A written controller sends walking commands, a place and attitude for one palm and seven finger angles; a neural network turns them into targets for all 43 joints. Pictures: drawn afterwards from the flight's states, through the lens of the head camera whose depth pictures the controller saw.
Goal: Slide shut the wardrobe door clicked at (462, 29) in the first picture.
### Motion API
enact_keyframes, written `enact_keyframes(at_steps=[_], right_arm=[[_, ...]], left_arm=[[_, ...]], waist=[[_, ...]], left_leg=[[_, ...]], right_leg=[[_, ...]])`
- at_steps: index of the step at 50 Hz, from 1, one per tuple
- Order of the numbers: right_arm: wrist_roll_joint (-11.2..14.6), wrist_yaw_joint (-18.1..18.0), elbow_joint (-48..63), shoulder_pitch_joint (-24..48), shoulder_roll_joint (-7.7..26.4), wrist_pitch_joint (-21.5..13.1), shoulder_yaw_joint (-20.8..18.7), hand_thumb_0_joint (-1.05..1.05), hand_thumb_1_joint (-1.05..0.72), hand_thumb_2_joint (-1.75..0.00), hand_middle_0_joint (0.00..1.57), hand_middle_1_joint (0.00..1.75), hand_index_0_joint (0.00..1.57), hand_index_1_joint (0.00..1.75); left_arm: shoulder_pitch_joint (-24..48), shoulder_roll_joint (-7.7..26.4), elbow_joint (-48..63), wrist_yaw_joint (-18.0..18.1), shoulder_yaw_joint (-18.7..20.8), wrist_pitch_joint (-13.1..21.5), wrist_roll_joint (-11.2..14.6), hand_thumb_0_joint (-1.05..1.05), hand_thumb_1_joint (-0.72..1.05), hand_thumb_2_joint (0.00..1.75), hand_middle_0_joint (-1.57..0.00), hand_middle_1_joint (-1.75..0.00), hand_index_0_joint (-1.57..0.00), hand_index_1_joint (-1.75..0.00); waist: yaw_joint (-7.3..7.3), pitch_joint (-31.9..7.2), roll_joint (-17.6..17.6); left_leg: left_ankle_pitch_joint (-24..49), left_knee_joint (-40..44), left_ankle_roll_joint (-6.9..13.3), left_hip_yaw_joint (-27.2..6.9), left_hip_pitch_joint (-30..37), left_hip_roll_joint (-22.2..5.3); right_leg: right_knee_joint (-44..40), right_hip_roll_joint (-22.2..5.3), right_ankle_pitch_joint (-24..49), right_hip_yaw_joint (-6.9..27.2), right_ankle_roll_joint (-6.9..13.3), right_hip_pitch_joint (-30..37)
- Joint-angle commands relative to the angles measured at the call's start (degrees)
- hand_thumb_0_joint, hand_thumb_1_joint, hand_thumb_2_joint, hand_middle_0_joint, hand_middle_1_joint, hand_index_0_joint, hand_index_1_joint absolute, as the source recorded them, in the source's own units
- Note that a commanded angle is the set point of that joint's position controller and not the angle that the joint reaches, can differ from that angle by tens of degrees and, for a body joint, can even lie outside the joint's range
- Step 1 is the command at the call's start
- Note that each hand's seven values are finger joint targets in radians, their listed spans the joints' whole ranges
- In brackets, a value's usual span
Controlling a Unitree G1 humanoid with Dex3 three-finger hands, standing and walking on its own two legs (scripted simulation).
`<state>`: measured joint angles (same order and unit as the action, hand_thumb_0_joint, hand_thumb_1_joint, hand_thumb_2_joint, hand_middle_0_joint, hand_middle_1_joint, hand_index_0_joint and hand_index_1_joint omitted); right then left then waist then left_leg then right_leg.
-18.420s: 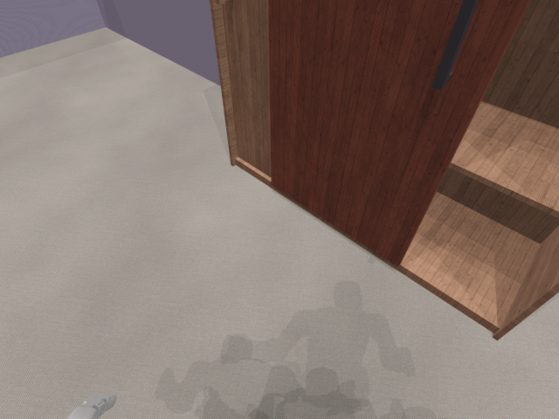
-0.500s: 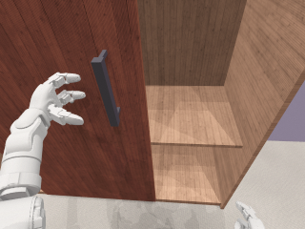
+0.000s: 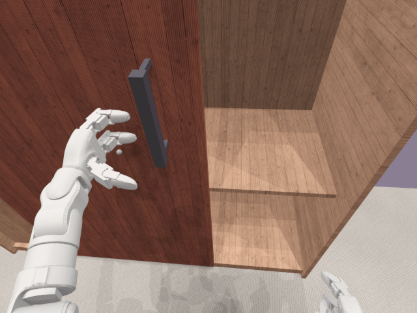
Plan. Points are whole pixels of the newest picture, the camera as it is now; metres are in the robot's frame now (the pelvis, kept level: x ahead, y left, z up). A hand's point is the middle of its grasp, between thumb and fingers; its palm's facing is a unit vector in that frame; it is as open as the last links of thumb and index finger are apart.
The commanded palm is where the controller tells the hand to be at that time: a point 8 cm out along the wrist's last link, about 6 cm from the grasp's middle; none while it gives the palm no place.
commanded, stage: feel for the door with the fingertips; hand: left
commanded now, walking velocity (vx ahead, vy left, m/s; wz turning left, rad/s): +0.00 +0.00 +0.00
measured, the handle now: (154, 117) +0.43 +0.13 +0.17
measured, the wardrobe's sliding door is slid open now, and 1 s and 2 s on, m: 0.40 0.40 0.40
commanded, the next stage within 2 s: slide the fingers in behind the handle in 0.84 s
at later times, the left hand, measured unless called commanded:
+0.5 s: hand (129, 135) +0.38 +0.16 +0.18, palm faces -0.01 -1.00 -0.04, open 14.0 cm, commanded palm +0.35 +0.22 +0.17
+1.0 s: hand (132, 127) +0.40 +0.16 +0.18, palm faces -0.03 -1.00 -0.02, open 13.9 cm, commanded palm +0.37 +0.21 +0.17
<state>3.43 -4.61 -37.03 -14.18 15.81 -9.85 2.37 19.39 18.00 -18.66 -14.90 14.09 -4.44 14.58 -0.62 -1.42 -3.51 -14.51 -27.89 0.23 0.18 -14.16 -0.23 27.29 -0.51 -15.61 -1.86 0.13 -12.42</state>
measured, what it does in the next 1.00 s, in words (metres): stands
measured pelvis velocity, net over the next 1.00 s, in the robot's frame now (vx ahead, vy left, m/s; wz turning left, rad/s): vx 0.00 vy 0.00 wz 0.00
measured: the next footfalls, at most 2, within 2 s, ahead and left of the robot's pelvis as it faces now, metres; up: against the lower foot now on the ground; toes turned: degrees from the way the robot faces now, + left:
none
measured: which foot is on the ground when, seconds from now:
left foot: down 0.00-1.00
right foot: down 0.00-1.00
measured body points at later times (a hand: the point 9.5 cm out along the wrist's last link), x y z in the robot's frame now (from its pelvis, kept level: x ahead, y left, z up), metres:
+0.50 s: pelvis +0.00 -0.01 +0.00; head -0.01 -0.03 +0.45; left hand +0.37 +0.21 +0.18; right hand +0.17 -0.24 -0.09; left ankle +0.00 +0.12 -0.74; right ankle -0.02 -0.12 -0.74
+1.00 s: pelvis +0.00 +0.00 +0.00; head -0.01 -0.02 +0.45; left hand +0.39 +0.21 +0.18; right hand +0.14 -0.25 -0.10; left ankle +0.00 +0.12 -0.74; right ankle -0.02 -0.12 -0.74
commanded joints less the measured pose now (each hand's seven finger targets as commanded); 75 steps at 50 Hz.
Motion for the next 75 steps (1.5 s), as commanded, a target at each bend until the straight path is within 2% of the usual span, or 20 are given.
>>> enact_keyframes(at_steps=[1, 5, 6, 8, 9, 13, 14, 16, 19, 24, 32, 37, 41, 50, 55, 58, 64, 67, 71, 75], right_arm=[[-0.65, 0.22, 6.33, 6.08, 5.27, -4.88, -2.06, 0.0, -0.9, -0.9, 0.2, 0.3, 0.2, 0.3], [0.46, -0.16, 4.68, 7.22, 5.81, -2.8, -1.45, 0.0, -0.9, -0.9, 0.2, 0.3, 0.2, 0.3], [0.69, -0.27, 5.1, 7.61, 5.9, -2.25, -1.36, 0.0, -0.9, -0.9, 0.2, 0.3, 0.2, 0.3], [0.94, -0.18, 6.7, 8.54, 5.65, -1.78, -1.31, 0.0, -0.9, -0.9, 0.2, 0.3, 0.2, 0.3], [0.76, -0.17, 6.78, 8.42, 5.98, -1.45, -1.54, 0.0, -0.9, -0.9, 0.2, 0.3, 0.2, 0.3], [0.03, 0.26, 8.48, 8.68, 5.35, -2.09, -1.89, 0.0, -0.9, -0.9, 0.2, 0.3, 0.2, 0.3], [-0.15, 0.31, 7.91, 8.41, 5.39, -1.9, -1.8, 0.0, -0.9, -0.9, 0.2, 0.3, 0.2, 0.3], [-0.36, 0.49, 7.8, 8.18, 4.81, -2.22, -1.79, 0.0, -0.9, -0.9, 0.2, 0.3, 0.2, 0.3], [-0.22, 0.36, 6.07, 7.79, 4.93, -1.84, -1.62, 0.0, -0.9, -0.9, 0.2, 0.3, 0.2, 0.3], [0.28, -0.55, 5.45, 7.8, 5.56, -0.31, -1.38, 0.0, -0.9, -0.9, 0.2, 0.3, 0.2, 0.3], [0.1, -0.33, 6.25, 6.58, 5.6, -0.85, -1.87, 0.0, -0.9, -0.9, 0.2, 0.3, 0.2, 0.3], [0.23, 0.35, 6.16, 6.02, 5.51, -0.86, -2.05, 0.0, -0.9, -0.9, 0.2, 0.3, 0.2, 0.3], [0.3, 0.1, 5.61, 5.62, 5.89, -0.25, -2.09, 0.0, -0.9, -0.9, 0.2, 0.3, 0.2, 0.3], [0.28, 0.02, 5.48, 4.8, 5.93, 0.11, -2.17, 0.0, -0.9, -0.9, 0.2, 0.3, 0.2, 0.3], [0.31, 0.41, 6.17, 5.05, 5.57, -0.06, -2.2, 0.0, -0.9, -0.9, 0.2, 0.3, 0.2, 0.3], [0.33, 0.34, 6.37, 5.61, 5.74, -0.15, -2.11, 0.0, -0.9, -0.9, 0.2, 0.3, 0.2, 0.3], [-0.13, 0.34, 6.7, 6.1, 5.45, -0.49, -1.89, 0.0, -0.9, -0.9, 0.2, 0.3, 0.2, 0.3], [0.15, 0.53, 6.89, 6.63, 4.86, -1.04, -1.83, 0.0, -0.9, -0.9, 0.2, 0.3, 0.2, 0.3], [0.2, 0.83, 6.95, 6.7, 5.17, -1.25, -2.16, 0.0, -0.9, -0.9, 0.2, 0.3, 0.2, 0.3], [0.36, 0.66, 6.45, 7.39, 5.19, -0.69, -1.92, 0.0, -0.9, -0.9, 0.2, 0.3, 0.2, 0.3]], left_arm=[[31.38, 13.91, 22.45, 2.76, 4.43, 11.57, 0.53, 0.0, -0.5, 0.3, -0.3, -1.2, -0.3, -1.2], [24.57, 9.77, 7.45, 3.62, 0.63, 3.39, -1.2, 0.0, -0.5, 0.3, -0.3, -1.2, -0.3, -1.2], [24.33, 9.22, 6.27, 3.62, -0.12, 1.38, -1.17, 0.0, -0.5, 0.3, -0.3, -1.2, -0.3, -1.2], [22.36, 6.48, 6.66, 3.28, -1.9, -1.75, -0.55, 0.0, -0.5, 0.3, -0.3, -1.2, -0.3, -1.2], [21.27, 8.21, 6.02, 3.44, 0.31, -2.44, -0.27, 0.0, -0.5, 0.3, -0.3, -1.2, -0.3, -1.2], [25.33, 10.18, 17.09, 3.99, 3.39, 0.38, 0.72, 0.0, -0.5, 0.3, -0.3, -1.2, -0.3, -1.2], [24.21, 12.97, 16.94, 4.74, 5.62, 1.83, 0.52, 0.0, -0.5, 0.3, -0.3, -1.2, -0.3, -1.2], [27.09, 11.36, 18.93, 5.67, 4.14, 4.22, -0.26, 0.0, -0.5, 0.3, -0.3, -1.2, -0.3, -1.2], [29.83, 10.63, 15.58, 6.39, 1.91, 4.61, -1.71, 0.0, -0.5, 0.3, -0.3, -1.2, -0.3, -1.2], [29.22, 9.87, 6.5, 4.92, 0.75, 0.63, -1.37, 0.0, -0.5, 0.3, -0.3, -1.2, -0.3, -1.2], [33.14, 11.65, 7.96, 3.5, 2.82, 3.28, -0.13, 0.0, -0.5, 0.3, -0.3, -1.2, -0.3, -1.2], [32.01, 9.92, 6.76, 4.1, 1.06, 4.23, -1.06, 0.0, -0.5, 0.3, -0.3, -1.2, -0.3, -1.2], [34.78, 11.06, 4.13, 4.66, 1.58, 3.5, -1.24, 0.0, -0.5, 0.3, -0.3, -1.2, -0.3, -1.2], [35.92, 11.03, 2.66, 4.71, 1.45, 3.48, -1.4, 0.0, -0.5, 0.3, -0.3, -1.2, -0.3, -1.2], [33.87, 8.28, 3.97, 4.66, -0.76, 3.82, -1.61, 0.0, -0.5, 0.3, -0.3, -1.2, -0.3, -1.2], [33.75, 9.93, 4.59, 5.01, 0.99, 4.02, -1.28, 0.0, -0.5, 0.3, -0.3, -1.2, -0.3, -1.2], [32.21, 12.6, 7.86, 6.11, 3.47, 5.45, -1.75, 0.0, -0.5, 0.3, -0.3, -1.2, -0.3, -1.2], [32.91, 7.31, 9.72, 5.74, -1.25, 5.35, -1.61, 0.0, -0.5, 0.3, -0.3, -1.2, -0.3, -1.2], [28.89, 6.35, 9.97, 5.64, -1.31, 3.77, -1.2, 0.0, -0.5, 0.3, -0.3, -1.2, -0.3, -1.2], [30.32, 5.14, 9.22, 6.33, -2.32, 1.95, -0.98, 0.0, -0.5, 0.3, -0.3, -1.2, -0.3, -1.2]], waist=[[-0.83, -21.31, -3.11], [-0.62, -5.09, -0.8], [-0.38, -4.12, -0.17], [0.29, -6.04, 1.1], [0.83, -8.29, 3.74], [1.23, -19.4, 6.16], [1.59, -18.73, 5.58], [0.94, -18.88, 4.47], [-0.25, -13.94, 0.0], [-0.81, -9.3, 2.99], [-0.54, -16.92, 3.88], [-0.43, -15.14, 1.53], [-0.99, -12.46, 3.77], [-1.16, -13.79, 2.74], [-0.93, -15.08, 2.14], [-0.58, -14.33, 3.92], [0.45, -15.1, 2.11], [-0.74, -14.47, 1.06], [-0.06, -15.26, 2.07], [-0.53, -11.49, 3.42]], left_leg=[[21.21, 0.49, 1.42, -1.63, 16.04, -0.5], [8.21, 3.68, 1.36, -0.84, 5.47, -0.04], [6.96, 4.2, 1.28, -1.09, 4.47, -0.01], [7.43, 4.22, 1.43, -1.36, 4.88, 0.11], [8.51, 3.88, 1.56, -1.18, 5.17, 0.08], [17.28, 2.04, 1.93, -0.5, 10.21, 0.28], [17.47, 1.93, 1.76, -0.4, 9.49, 0.06], [17.69, 2.02, 1.85, -0.23, 10.6, 0.09], [14.59, 2.14, 1.65, 0.04, 9.98, 0.05], [9.6, 3.16, 1.83, -0.13, 7.01, 0.36], [15.29, 1.78, 2.05, -0.3, 9.44, 0.5], [15.5, 1.87, 1.92, -0.23, 9.27, 0.43], [12.32, 2.53, 2.03, -0.36, 7.62, 0.25], [11.73, 2.51, 1.98, -0.43, 8.24, 0.18], [12.61, 2.53, 1.87, -0.49, 9.06, 0.15], [12.0, 2.81, 1.95, -0.52, 8.33, 0.04], [12.45, 3.15, 1.87, -0.58, 8.73, -0.06], [13.33, 3.05, 1.73, -0.5, 10.28, -0.16], [14.68, 2.95, 1.53, -0.81, 10.69, -0.21], [11.35, 3.41, 1.62, -0.65, 8.83, -0.13]], right_leg=[[-1.79, 1.16, 20.76, -0.37, 0.85, 2.41], [-4.83, 0.93, 11.24, -0.64, 1.11, -1.14], [-5.17, 0.84, 9.89, -0.71, 1.22, -1.08], [-5.1, 0.77, 10.14, -0.86, 1.27, -0.3], [-5.01, 0.79, 11.18, -0.95, 1.27, 1.36], [-2.76, 0.74, 21.19, -0.58, 0.84, 6.4], [-2.76, 0.82, 21.14, -0.47, 0.85, 6.8], [-2.56, 0.95, 21.34, -0.26, 0.73, 6.18], [-3.68, 0.94, 17.91, 0.03, 0.92, 3.08], [-5.36, 0.97, 13.6, -0.08, 0.99, 1.75], [-3.56, 0.85, 20.43, 0.05, 0.93, 4.98], [-3.52, 0.88, 19.93, -0.1, 1.1, 3.62], [-4.28, 1.02, 16.72, -0.1, 1.03, 2.48], [-4.38, 1.06, 15.21, -0.07, 1.06, 1.95], [-4.03, 1.15, 15.71, -0.27, 1.11, 2.1], [-4.21, 1.2, 15.43, -0.16, 1.07, 2.53], [-4.39, 1.16, 15.16, 0.03, 1.19, 4.09], [-4.25, 1.28, 16.23, -0.27, 1.16, 2.75], [-3.99, 1.33, 17.34, -0.62, 1.3, 3.25], [-4.87, 1.3, 14.27, -0.65, 1.06, 1.34]])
